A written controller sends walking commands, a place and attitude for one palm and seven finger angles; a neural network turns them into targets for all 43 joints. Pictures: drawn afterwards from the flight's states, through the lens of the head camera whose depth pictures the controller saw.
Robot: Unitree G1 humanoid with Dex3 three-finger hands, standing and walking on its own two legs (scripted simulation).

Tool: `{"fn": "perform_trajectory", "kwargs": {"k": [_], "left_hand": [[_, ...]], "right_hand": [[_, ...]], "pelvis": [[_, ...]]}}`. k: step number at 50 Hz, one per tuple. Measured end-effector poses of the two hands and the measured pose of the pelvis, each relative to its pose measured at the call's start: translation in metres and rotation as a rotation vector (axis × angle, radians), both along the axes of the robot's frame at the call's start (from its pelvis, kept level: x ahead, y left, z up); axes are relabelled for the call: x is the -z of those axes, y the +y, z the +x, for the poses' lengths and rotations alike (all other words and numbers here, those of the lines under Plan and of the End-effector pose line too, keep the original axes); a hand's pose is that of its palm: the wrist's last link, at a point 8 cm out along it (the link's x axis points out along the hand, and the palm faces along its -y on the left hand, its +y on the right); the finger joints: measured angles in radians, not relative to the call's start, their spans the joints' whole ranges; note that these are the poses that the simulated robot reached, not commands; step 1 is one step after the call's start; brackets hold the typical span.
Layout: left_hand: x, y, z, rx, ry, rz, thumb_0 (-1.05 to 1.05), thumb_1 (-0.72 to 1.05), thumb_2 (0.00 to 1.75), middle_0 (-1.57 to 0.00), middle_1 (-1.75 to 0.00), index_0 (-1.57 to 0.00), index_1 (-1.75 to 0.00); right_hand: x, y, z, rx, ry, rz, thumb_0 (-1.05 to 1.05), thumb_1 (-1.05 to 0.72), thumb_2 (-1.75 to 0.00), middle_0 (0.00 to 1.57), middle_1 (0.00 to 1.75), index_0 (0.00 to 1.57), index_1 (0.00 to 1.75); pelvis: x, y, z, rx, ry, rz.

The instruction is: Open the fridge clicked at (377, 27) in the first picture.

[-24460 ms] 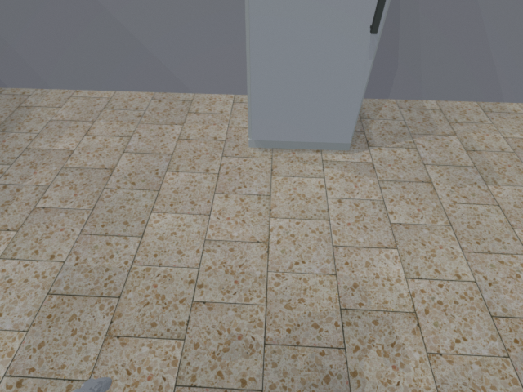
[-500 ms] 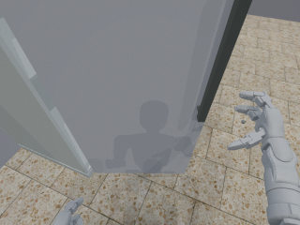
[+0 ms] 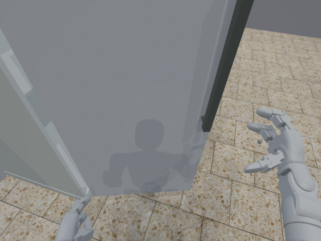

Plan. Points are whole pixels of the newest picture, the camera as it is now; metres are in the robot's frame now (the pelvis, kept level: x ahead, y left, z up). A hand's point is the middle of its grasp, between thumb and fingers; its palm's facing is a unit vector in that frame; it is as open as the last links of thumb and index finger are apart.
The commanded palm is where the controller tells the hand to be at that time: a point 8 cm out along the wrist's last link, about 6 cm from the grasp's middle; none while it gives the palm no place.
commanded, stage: draw the hand back to the body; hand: right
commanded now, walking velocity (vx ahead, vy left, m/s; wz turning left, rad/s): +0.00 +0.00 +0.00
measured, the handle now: (221, 63) +0.51 -0.14 +0.21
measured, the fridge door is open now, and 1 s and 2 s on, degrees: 68 68 68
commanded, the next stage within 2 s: step back with the hand held close in 1.46 s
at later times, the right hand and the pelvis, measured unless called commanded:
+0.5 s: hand (291, 161) +0.26 -0.25 +0.14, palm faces +0.28 +0.94 -0.17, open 14.1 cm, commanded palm +0.21 -0.29 +0.15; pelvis -0.01 +0.00 +0.01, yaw +0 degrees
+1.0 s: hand out of the picture +0.22 -0.28 +0.17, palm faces +0.45 +0.83 -0.33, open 9.6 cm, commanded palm +0.17 -0.32 +0.19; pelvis +0.02 -0.02 +0.02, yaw +1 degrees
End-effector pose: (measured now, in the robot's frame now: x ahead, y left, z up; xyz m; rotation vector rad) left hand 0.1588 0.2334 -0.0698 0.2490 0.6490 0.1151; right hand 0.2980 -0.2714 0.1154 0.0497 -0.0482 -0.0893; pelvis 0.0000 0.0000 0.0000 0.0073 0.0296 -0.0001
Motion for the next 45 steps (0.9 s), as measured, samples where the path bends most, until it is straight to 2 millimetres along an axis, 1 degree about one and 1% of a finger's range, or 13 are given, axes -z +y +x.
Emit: {"fn": "perform_trajectory", "kwargs": {"k": [4,10,16,20,22,26,29,35,45], "left_hand": [[-0.002,0.0,-0.003,-0.005,-0.028,-0.02,0.01,0.9,0.89,-0.2,-0.3,-0.2,-0.3],[-0.006,0.001,-0.006,-0.01,-0.054,-0.025,0.01,0.9,0.89,-0.2,-0.3,-0.2,-0.3],[-0.011,0.0,0.0,0.007,-0.089,-0.012,0.01,0.9,0.89,-0.2,-0.3,-0.2,-0.3],[-0.016,-0.004,0.006,0.02,-0.12,-0.008,0.01,0.9,0.89,-0.2,-0.3,-0.2,-0.3],[-0.019,-0.007,0.008,0.036,-0.127,0.002,0.01,0.9,0.89,-0.2,-0.3,-0.2,-0.3],[-0.022,-0.013,0.011,0.051,-0.108,0.01,0.01,0.9,0.89,-0.2,-0.3,-0.2,-0.3],[-0.021,-0.019,0.012,0.058,-0.086,0.01,0.01,0.9,0.89,-0.2,-0.3,-0.2,-0.3],[-0.016,-0.028,0.012,0.061,-0.037,-0.001,0.01,0.9,0.89,-0.2,-0.3,-0.2,-0.3],[-0.016,-0.037,0.02,0.065,-0.021,-0.018,0.01,0.9,0.89,-0.2,-0.3,-0.2,-0.3]], "right_hand": [[-0.009,-0.001,-0.007,0.0,0.002,-0.062,-0.02,0.55,-0.2,0.25,1.15,0.25,1.15],[-0.015,-0.012,-0.03,0.01,0.006,-0.047,-0.02,0.55,-0.2,0.25,1.15,0.25,1.15],[-0.021,-0.019,-0.053,0.028,-0.002,-0.055,-0.02,0.55,-0.2,0.25,1.15,0.25,1.15],[-0.025,-0.022,-0.065,0.031,-0.007,-0.059,-0.02,0.52,-0.21,0.24,1.13,0.25,1.13],[-0.029,-0.024,-0.069,0.09,-0.003,-0.143,-0.02,0.48,-0.23,0.24,1.11,0.25,1.11],[-0.034,-0.029,-0.079,0.224,-0.016,-0.254,-0.02,0.39,-0.27,0.24,1.05,0.25,1.05],[-0.036,-0.03,-0.087,0.276,-0.026,-0.297,-0.02,0.29,-0.32,0.24,1.0,0.24,1.0],[-0.044,-0.036,-0.101,0.328,-0.04,-0.35,-0.01,0.09,-0.42,0.23,0.88,0.24,0.88],[-0.06,-0.047,-0.113,0.362,-0.064,-0.41,-0.01,-0.26,-0.59,0.22,0.67,0.23,0.67]], "pelvis": [[-0.002,0.001,0.001,-0.01,-0.007,-0.005],[-0.003,0.002,0.0,-0.015,-0.024,-0.006],[-0.004,0.0,-0.002,-0.007,-0.042,-0.003],[-0.005,-0.001,-0.004,-0.002,-0.055,0.0],[-0.006,-0.002,-0.005,-0.001,-0.063,0.0],[-0.009,-0.004,-0.006,-0.003,-0.073,-0.001],[-0.012,-0.006,-0.004,-0.006,-0.082,-0.002],[-0.016,-0.012,0.002,-0.011,-0.1,-0.003],[-0.019,-0.018,0.012,-0.016,-0.114,-0.002]]}}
